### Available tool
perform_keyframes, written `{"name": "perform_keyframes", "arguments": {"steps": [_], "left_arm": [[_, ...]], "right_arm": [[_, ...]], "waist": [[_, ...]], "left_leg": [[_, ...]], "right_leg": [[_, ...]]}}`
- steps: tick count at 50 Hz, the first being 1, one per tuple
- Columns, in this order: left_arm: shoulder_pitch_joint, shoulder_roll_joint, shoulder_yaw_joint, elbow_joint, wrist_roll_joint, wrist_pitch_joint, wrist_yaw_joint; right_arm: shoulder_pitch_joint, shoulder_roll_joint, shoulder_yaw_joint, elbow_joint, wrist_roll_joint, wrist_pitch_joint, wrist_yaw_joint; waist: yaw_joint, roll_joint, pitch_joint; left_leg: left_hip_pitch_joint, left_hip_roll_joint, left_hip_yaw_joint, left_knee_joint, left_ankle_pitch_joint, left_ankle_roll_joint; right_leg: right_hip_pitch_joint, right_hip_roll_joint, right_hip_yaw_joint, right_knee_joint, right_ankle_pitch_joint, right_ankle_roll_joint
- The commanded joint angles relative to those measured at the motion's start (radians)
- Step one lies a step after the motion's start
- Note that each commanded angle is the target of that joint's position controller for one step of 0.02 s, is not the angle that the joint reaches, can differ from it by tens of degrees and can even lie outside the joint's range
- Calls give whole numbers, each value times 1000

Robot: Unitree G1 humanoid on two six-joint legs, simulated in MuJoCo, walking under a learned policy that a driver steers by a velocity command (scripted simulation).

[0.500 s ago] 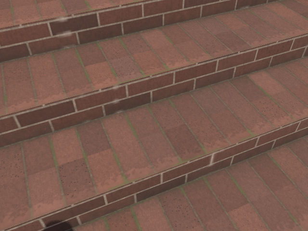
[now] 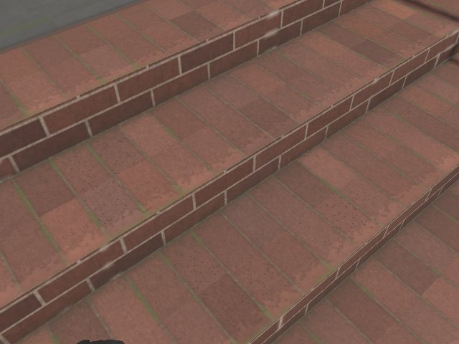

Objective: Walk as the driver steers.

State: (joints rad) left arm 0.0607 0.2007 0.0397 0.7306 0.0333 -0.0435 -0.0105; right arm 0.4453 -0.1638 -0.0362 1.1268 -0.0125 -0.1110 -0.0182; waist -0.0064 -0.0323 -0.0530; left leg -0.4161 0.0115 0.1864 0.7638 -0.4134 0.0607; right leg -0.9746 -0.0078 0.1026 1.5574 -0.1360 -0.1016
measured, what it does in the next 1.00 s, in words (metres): climbs, turning left: right foot, then left foot 0.16 m higher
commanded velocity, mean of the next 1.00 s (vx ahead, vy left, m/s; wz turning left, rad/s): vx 0.50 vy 0.00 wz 0.41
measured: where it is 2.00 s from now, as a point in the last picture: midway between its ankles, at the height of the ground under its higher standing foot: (158, 68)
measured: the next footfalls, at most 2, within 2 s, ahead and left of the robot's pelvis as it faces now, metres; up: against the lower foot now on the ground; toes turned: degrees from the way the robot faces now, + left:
right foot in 0.24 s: +0.28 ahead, -0.13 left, +0.00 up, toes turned +5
left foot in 0.68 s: +0.49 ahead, +0.15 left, +0.16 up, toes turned +22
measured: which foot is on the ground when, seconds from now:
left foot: down 0.00-0.26, up 0.28-0.66, down 0.68-1.00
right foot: up 0.00-0.22, down 0.24-0.70, up 0.72-1.00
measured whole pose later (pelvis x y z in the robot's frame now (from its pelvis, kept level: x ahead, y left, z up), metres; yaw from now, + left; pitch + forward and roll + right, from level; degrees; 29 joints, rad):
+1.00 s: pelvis +0.53 +0.09 +0.17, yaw +28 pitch +6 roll +2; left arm 0.05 0.21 -0.02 0.81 0.06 -0.07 -0.05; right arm 0.51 -0.15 0.01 1.12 -0.08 -0.08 0.05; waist -0.05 -0.01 -0.15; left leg -0.38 -0.15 -0.04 0.70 -0.42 0.10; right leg -1.17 -0.06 0.09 1.76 -0.14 -0.14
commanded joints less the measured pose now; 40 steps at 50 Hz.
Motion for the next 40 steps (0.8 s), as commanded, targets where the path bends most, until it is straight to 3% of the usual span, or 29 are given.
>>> {"name": "perform_keyframes", "arguments": {"steps": [1, 2, 4, 5, 7, 10, 12, 13, 14, 15, 16, 17, 19, 20, 22, 23, 25, 28, 29, 30, 31, 32, 34, 35, 36, 37, 38, 39, 40], "left_arm": [[-13, 64, -4, -103, 2, -13, -14], [-9, 32, -16, -105, -29, -18, -32], [-50, 15, -10, -97, -42, -22, -43], [-67, -16, -18, -63, 19, -22, -64], [-110, 23, -3, -75, 37, -10, -59], [-197, 12, 2, -116, 22, -26, -34], [-46, 65, 32, -65, -4, -55, -10], [129, 125, 53, -20, 8, -69, 5], [380, 197, 61, 30, 0, -70, 26], [505, 186, 83, 85, 26, -67, 49], [402, 195, 86, 108, 34, -67, 48], [281, 109, 62, 100, 35, -57, 37], [250, -46, 7, 130, 11, -42, 13], [270, -51, 5, 163, 19, -27, 10], [345, -69, -6, 246, 58, -24, 6], [384, -84, -20, 302, 86, -17, -3], [327, -87, -46, 334, 119, -25, -14], [218, -21, -61, 287, 129, -45, -34], [212, 43, -50, 253, 91, -46, -36], [274, 63, -52, 259, 73, -54, -37], [293, 121, -42, 244, 47, -72, -35], [340, 190, -25, 253, 33, -90, -37], [395, 271, 5, 252, 35, -84, -46], [398, 253, 9, 234, 64, -86, -45], [461, 177, -9, 201, 104, -92, -53], [365, 137, -21, 182, 97, -68, -95], [238, 120, -17, 155, 24, -48, -117], [191, 63, -26, 156, 5, -51, -102], [165, 9, -45, 128, 29, -61, -71]], "right_arm": [[-147, -101, -24, -124, 17, -36, -8], [-133, -102, -28, -148, 27, -33, -25], [-88, -123, -40, -160, 10, -39, -33], [-140, -61, -1, -165, -83, -38, 49], [-69, -66, -5, -172, -65, -43, 90], [19, -108, -16, -135, -29, -8, 83], [4, -142, -34, -143, -36, 16, 78], [-11, -78, -17, -174, -40, 7, 71], [107, 72, 39, -235, -51, -13, 78], [-86, -55, 0, -229, -33, -18, 108], [-129, -68, -15, -214, -19, -19, 104], [-110, -82, -29, -180, -11, -18, 93], [-154, -22, -17, -233, -40, -3, 107], [-166, 29, -1, -254, -30, 17, 121], [-239, 76, 36, -304, 4, 30, 127], [-276, 100, 62, -338, 7, 36, 126], [-404, 105, 98, -442, -2, 44, 119], [-552, -42, 80, -543, 15, 74, 109], [-605, -43, 86, -549, 2, 93, 113], [-623, -30, 87, -539, -1, 104, 112], [-555, -23, 81, -502, -16, 115, 122], [-526, -27, 76, -496, -9, 113, 126], [-385, -49, 60, -469, 15, 95, 117], [-265, -104, 35, -439, 20, 72, 89], [-106, -158, 24, -393, 43, 54, 64], [176, -224, 4, -282, -32, 70, 45], [264, -298, -33, -243, -59, 67, 49], [197, -259, -31, -207, -60, 47, 43], [91, -157, -9, -178, -50, 37, 51]], "waist": [[79, 2, 65], [63, 41, 23], [27, 57, 15], [6, 106, -41], [-24, 116, 2], [-39, 144, 58], [16, 139, -37], [75, 17, -189], [105, -279, -461], [212, -170, -216], [159, -76, -34], [82, -31, 27], [11, -48, 2], [4, -72, -32], [21, -58, -11], [18, -62, 17], [-27, 36, 46], [-76, 52, -7], [-54, 3, -12], [-32, -39, 18], [-57, -32, 14], [-68, -42, -3], [-91, -159, -89], [-99, -155, -170], [-115, 4, -346], [-213, 211, -359], [-253, 192, -223], [-210, 143, -84], [-132, 117, -12]], "left_leg": [[-31, 130, -277, -580, 115, 140], [-62, 121, -257, -633, 173, 134], [86, 149, -258, -683, 281, 118], [179, 162, -204, -598, 286, 140], [371, 177, -219, -547, 336, 165], [475, 252, -327, -470, 476, 180], [362, 205, -291, -312, 696, 126], [176, 109, -231, -52, 571, 54], [-257, -53, -196, 274, 48, -35], [-555, -69, -270, 594, -128, -27], [-640, -22, -344, 814, 33, 19], [-576, 27, -353, 832, 160, 52], [-548, 42, -311, 992, 182, 103], [-628, 13, -263, 1233, 72, 114], [-909, -11, -283, 1502, 11, 171], [-1054, -28, -287, 1662, -31, 218], [-1088, 13, -280, 1517, 18, 281], [-689, 108, -197, 986, 323, 214], [-493, 66, -103, 872, 194, 166], [-453, 35, -79, 846, 123, 131], [-462, -4, -18, 773, 52, 110], [-465, -37, 3, 637, -3, 97], [-358, -133, 7, 395, 11, 95], [-79, -134, -93, 411, 256, 147], [344, -62, -404, 314, 272, 253], [566, 56, -843, -84, 185, 353], [467, 130, -1087, -273, -136, 309], [284, 124, -1043, -267, -319, 269], [115, 101, -1001, -252, -308, 295]], "right_leg": [[145, -68, -116, -359, 118, 34], [343, -84, -137, -572, 111, 44], [437, -56, -138, -705, 154, 50], [416, -24, -78, -657, 174, 57], [336, -25, -89, -830, 85, 41], [391, -18, -108, -1095, -18, 39], [743, -12, -130, -1117, 103, -8], [1062, -112, -53, -1039, 276, -115], [1613, -390, 373, -1111, 355, -387], [1501, -417, 580, -1270, 80, -327], [1270, -395, 438, -1282, -80, -233], [1049, -366, 292, -1310, -92, -184], [903, -331, 116, -1324, 157, -167], [906, -338, 80, -1297, 271, -188], [947, -339, 6, -1282, 223, -175], [926, -341, -5, -1281, 154, -170], [800, -297, -106, -1341, -52, -130], [501, -204, -275, -1510, -73, -80], [417, -200, -306, -1611, -26, -107], [478, -247, -288, -1609, 188, -116], [621, -272, -324, -1519, 632, -128], [785, -300, -331, -1418, 1044, -133], [1067, -348, -348, -1206, 1488, -153], [923, -323, -358, -1025, 1582, -107], [574, -237, -292, -760, 1237, -38], [237, -51, -198, -429, 137, 19], [10, 48, 39, -30, 19, 10], [-80, 30, 124, 154, 104, -1], [-86, 41, 133, 284, 116, -22]]}}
